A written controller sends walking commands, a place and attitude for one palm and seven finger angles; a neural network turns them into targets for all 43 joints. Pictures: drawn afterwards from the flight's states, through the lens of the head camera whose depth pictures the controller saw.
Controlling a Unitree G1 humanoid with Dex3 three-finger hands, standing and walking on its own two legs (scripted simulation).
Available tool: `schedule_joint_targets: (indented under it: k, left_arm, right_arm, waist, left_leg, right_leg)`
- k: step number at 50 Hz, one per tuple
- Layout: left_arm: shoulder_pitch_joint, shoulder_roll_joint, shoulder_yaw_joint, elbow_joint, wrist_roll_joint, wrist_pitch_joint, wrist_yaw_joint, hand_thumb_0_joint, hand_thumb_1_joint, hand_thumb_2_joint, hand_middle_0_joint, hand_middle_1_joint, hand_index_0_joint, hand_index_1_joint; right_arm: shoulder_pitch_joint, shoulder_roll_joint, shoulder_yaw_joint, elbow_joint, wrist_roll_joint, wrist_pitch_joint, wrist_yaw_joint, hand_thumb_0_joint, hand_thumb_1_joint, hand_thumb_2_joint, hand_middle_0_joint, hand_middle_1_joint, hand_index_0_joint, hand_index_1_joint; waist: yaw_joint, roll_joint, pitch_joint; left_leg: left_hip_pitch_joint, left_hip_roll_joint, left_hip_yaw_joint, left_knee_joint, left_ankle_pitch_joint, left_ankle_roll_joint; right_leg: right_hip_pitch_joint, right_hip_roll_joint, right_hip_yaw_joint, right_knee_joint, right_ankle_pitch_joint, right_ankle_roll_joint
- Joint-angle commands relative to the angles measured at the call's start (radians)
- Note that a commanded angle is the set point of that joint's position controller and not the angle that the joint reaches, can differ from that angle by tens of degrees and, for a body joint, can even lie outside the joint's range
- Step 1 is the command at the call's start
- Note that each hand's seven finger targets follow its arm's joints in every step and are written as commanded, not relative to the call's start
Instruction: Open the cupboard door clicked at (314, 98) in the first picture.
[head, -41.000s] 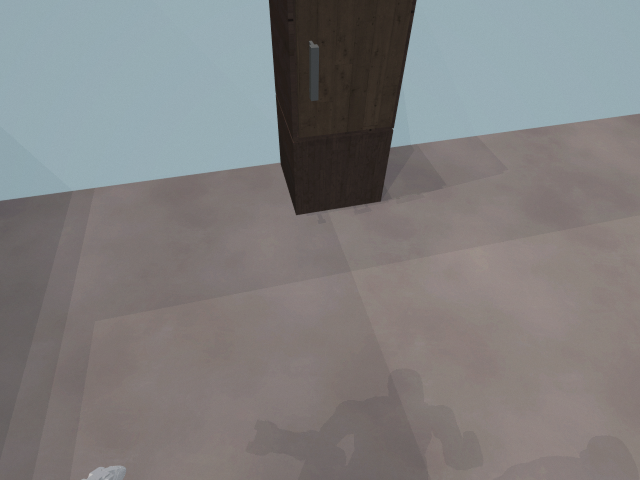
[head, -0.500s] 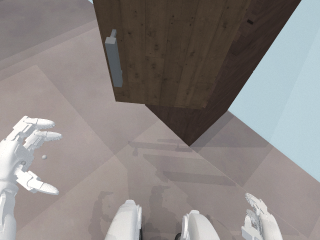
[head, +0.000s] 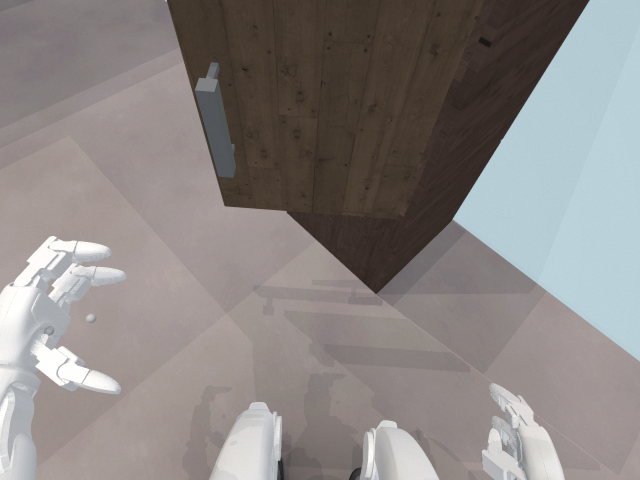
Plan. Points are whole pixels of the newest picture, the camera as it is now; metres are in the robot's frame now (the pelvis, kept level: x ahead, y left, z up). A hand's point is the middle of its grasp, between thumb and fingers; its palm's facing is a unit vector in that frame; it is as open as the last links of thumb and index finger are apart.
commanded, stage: move the hooked fingers beside the handle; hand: left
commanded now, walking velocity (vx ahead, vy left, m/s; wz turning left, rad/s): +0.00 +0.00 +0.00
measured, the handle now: (220, 123) +0.60 +0.19 +0.03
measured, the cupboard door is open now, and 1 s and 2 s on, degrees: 42 42 42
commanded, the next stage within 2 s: none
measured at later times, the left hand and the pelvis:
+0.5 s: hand (114, 255) +0.36 +0.27 +0.04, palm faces +0.01 -1.00 -0.04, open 14.0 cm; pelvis +0.00 +0.00 +0.00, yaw -1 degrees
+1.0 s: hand (138, 204) +0.44 +0.27 +0.03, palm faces +0.00 -1.00 -0.02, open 14.0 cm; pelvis +0.00 +0.01 -0.01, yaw -2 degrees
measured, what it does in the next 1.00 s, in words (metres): stands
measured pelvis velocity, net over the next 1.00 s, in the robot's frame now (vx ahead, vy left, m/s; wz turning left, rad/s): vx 0.00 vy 0.01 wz -0.03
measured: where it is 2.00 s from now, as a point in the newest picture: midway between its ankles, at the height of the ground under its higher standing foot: outside the picture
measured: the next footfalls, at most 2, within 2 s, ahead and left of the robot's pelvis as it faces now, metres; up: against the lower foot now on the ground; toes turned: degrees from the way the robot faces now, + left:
none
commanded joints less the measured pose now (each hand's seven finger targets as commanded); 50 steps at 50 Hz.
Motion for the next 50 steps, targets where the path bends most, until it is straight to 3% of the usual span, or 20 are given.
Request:
schedule_joint_targets:
  k: [1,6,9,12,14,16,20,23,25,31,34,40,41,45,46,47,49,50]
  left_arm:
    - [-0.103,0.239,0.102,-0.185,-0.032,-0.057,-0.002,0.000,-0.500,0.300,-0.300,-1.200,-0.300,-1.200]
    - [-0.286,0.252,0.081,-0.145,-0.017,-0.062,0.000,0.000,-0.500,0.300,-0.300,-1.200,-0.300,-1.200]
    - [-0.334,0.250,0.064,-0.116,-0.005,-0.059,-0.005,0.000,-0.500,0.300,-0.300,-1.200,-0.300,-1.200]
    - [-0.391,0.300,0.095,-0.060,0.006,-0.038,-0.007,0.000,-0.500,0.300,-0.300,-1.200,-0.300,-1.200]
    - [-0.426,0.300,0.084,-0.050,0.019,-0.030,-0.001,0.000,-0.500,0.300,-0.300,-1.200,-0.300,-1.200]
    - [-0.410,0.319,0.110,-0.015,0.022,-0.024,0.006,0.000,-0.500,0.300,-0.300,-1.200,-0.300,-1.200]
    - [-0.453,0.332,0.127,0.026,0.024,-0.031,0.022,0.000,-0.500,0.300,-0.300,-1.200,-0.300,-1.200]
    - [-0.522,0.360,0.137,0.101,0.042,-0.034,0.023,0.000,-0.500,0.300,-0.300,-1.200,-0.300,-1.200]
    - [-0.578,0.340,0.110,0.122,0.046,-0.046,0.016,0.000,-0.500,0.300,-0.300,-1.200,-0.300,-1.200]
    - [-0.688,0.362,0.106,0.183,0.068,-0.075,0.002,0.000,-0.500,0.300,-0.300,-1.200,-0.300,-1.200]
    - [-0.707,0.394,0.132,0.203,0.078,-0.079,0.012,0.000,-0.500,0.300,-0.300,-1.200,-0.300,-1.200]
    - [-0.830,0.376,0.100,0.279,0.103,-0.085,0.039,0.000,-0.500,0.300,-0.300,-1.200,-0.300,-1.200]
    - [-0.846,0.406,0.118,0.311,0.119,-0.085,0.046,0.000,-0.500,0.300,-0.300,-1.200,-0.300,-1.200]
    - [-0.950,0.394,0.087,0.334,0.140,-0.105,0.056,0.000,-0.500,0.300,-0.300,-1.200,-0.300,-1.200]
    - [-0.948,0.413,0.100,0.346,0.148,-0.108,0.059,0.000,-0.500,0.300,-0.300,-1.200,-0.300,-1.200]
    - [-0.956,0.396,0.084,0.365,0.150,-0.105,0.061,0.000,-0.500,0.300,-0.300,-1.200,-0.300,-1.200]
    - [-0.972,0.432,0.110,0.422,0.162,-0.101,0.068,0.000,-0.500,0.300,-0.300,-1.200,-0.300,-1.200]
    - [-1.009,0.425,0.098,0.424,0.159,-0.105,0.067,0.000,-0.500,0.300,-0.300,-1.200,-0.300,-1.200]
  right_arm:
    - [0.027,-0.166,-0.070,-0.129,0.003,-0.043,-0.013,0.000,-0.900,-0.900,0.200,0.300,0.200,0.300]
    - [0.031,-0.171,-0.065,-0.101,0.002,-0.042,-0.024,0.000,-0.900,-0.900,0.200,0.300,0.200,0.300]
    - [0.033,-0.173,-0.065,-0.092,0.002,-0.042,-0.026,0.000,-0.900,-0.900,0.200,0.300,0.200,0.300]
    - [0.044,-0.179,-0.064,-0.084,0.001,-0.030,-0.028,0.000,-0.900,-0.900,0.200,0.300,0.200,0.300]
    - [0.040,-0.175,-0.062,-0.084,0.002,-0.023,-0.025,0.000,-0.900,-0.900,0.200,0.300,0.200,0.300]
    - [0.049,-0.175,-0.062,-0.087,0.001,-0.013,-0.022,0.000,-0.900,-0.900,0.200,0.300,0.200,0.300]
    - [0.058,-0.172,-0.062,-0.082,-0.001,0.004,-0.015,0.000,-0.900,-0.900,0.200,0.300,0.200,0.300]
    - [0.069,-0.179,-0.061,-0.067,-0.001,0.021,-0.011,0.000,-0.900,-0.900,0.200,0.300,0.200,0.300]
    - [0.082,-0.181,-0.061,-0.061,-0.002,0.024,-0.012,0.000,-0.900,-0.900,0.200,0.300,0.200,0.300]
    - [0.115,-0.193,-0.069,-0.029,-0.006,0.043,-0.009,0.000,-0.900,-0.900,0.200,0.300,0.200,0.300]
    - [0.123,-0.197,-0.072,-0.021,-0.010,0.056,-0.005,0.000,-0.900,-0.900,0.200,0.300,0.200,0.300]
    - [0.142,-0.198,-0.067,-0.010,-0.015,0.083,-0.001,0.000,-0.900,-0.900,0.200,0.300,0.200,0.300]
    - [0.151,-0.202,-0.066,-0.002,-0.016,0.090,0.000,0.000,-0.900,-0.900,0.200,0.300,0.200,0.300]
    - [0.165,-0.202,-0.066,0.006,-0.022,0.108,0.002,0.000,-0.900,-0.900,0.200,0.300,0.200,0.300]
    - [0.170,-0.206,-0.066,0.010,-0.024,0.115,0.004,0.000,-0.900,-0.900,0.200,0.300,0.200,0.300]
    - [0.169,-0.203,-0.065,0.010,-0.025,0.122,0.006,0.000,-0.900,-0.900,0.200,0.300,0.200,0.300]
    - [0.176,-0.208,-0.063,0.015,-0.025,0.136,0.006,0.000,-0.900,-0.900,0.200,0.300,0.200,0.300]
    - [0.178,-0.205,-0.059,0.014,-0.027,0.139,0.006,0.000,-0.900,-0.900,0.200,0.300,0.200,0.300]
  waist:
    - [0.010,0.072,-0.322]
    - [-0.025,0.073,-0.308]
    - [-0.019,0.106,-0.328]
    - [-0.017,0.080,-0.355]
    - [-0.012,0.112,-0.362]
    - [-0.002,0.085,-0.389]
    - [-0.006,0.079,-0.393]
    - [-0.022,0.065,-0.363]
    - [-0.035,0.071,-0.367]
    - [-0.047,0.103,-0.418]
    - [-0.033,0.124,-0.435]
    - [-0.059,0.126,-0.417]
    - [-0.059,0.110,-0.421]
    - [-0.076,0.157,-0.446]
    - [-0.066,0.169,-0.466]
    - [-0.073,0.166,-0.460]
    - [-0.075,0.128,-0.435]
    - [-0.085,0.140,-0.441]
  left_leg:
    - [0.309,-0.035,-0.054,-0.180,0.251,0.003]
    - [0.285,-0.031,-0.055,-0.154,0.210,0.006]
    - [0.310,-0.031,-0.059,-0.160,0.230,0.003]
    - [0.299,-0.028,-0.055,-0.151,0.245,0.005]
    - [0.307,-0.029,-0.053,-0.158,0.248,0.003]
    - [0.312,-0.027,-0.050,-0.160,0.279,0.003]
    - [0.294,-0.027,-0.043,-0.150,0.300,0.006]
    - [0.253,-0.024,-0.040,-0.149,0.260,0.006]
    - [0.267,-0.023,-0.043,-0.145,0.270,0.008]
    - [0.338,-0.017,-0.056,-0.145,0.313,0.003]
    - [0.374,-0.014,-0.072,-0.155,0.341,-0.004]
    - [0.376,-0.012,-0.084,-0.153,0.321,-0.005]
    - [0.368,-0.009,-0.084,-0.151,0.310,-0.004]
    - [0.414,-0.007,-0.096,-0.141,0.342,-0.007]
    - [0.441,-0.004,-0.104,-0.147,0.356,-0.013]
    - [0.434,-0.005,-0.103,-0.146,0.344,-0.012]
    - [0.394,-0.005,-0.103,-0.142,0.325,-0.009]
    - [0.387,-0.006,-0.102,-0.133,0.333,-0.006]
  right_leg:
    - [0.122,0.047,0.063,-0.176,0.195,-0.010]
    - [0.081,0.047,0.073,-0.172,0.162,-0.009]
    - [0.075,0.043,0.068,-0.167,0.177,-0.012]
    - [0.097,0.043,0.076,-0.165,0.196,-0.010]
    - [0.095,0.039,0.076,-0.165,0.196,-0.012]
    - [0.122,0.043,0.075,-0.163,0.225,-0.012]
    - [0.138,0.045,0.081,-0.157,0.257,-0.010]
    - [0.128,0.043,0.086,-0.164,0.228,-0.005]
    - [0.107,0.048,0.082,-0.158,0.234,-0.009]
    - [0.060,0.050,0.072,-0.150,0.251,-0.012]
    - [0.045,0.047,0.060,-0.144,0.249,-0.015]
    - [-0.011,0.053,0.053,-0.137,0.219,-0.016]
    - [-0.010,0.053,0.053,-0.138,0.214,-0.014]
    - [-0.056,0.054,0.047,-0.124,0.218,-0.018]
    - [-0.064,0.053,0.046,-0.125,0.220,-0.018]
    - [-0.067,0.052,0.046,-0.127,0.215,-0.016]
    - [-0.059,0.054,0.044,-0.126,0.210,-0.015]
    - [-0.065,0.056,0.045,-0.118,0.215,-0.016]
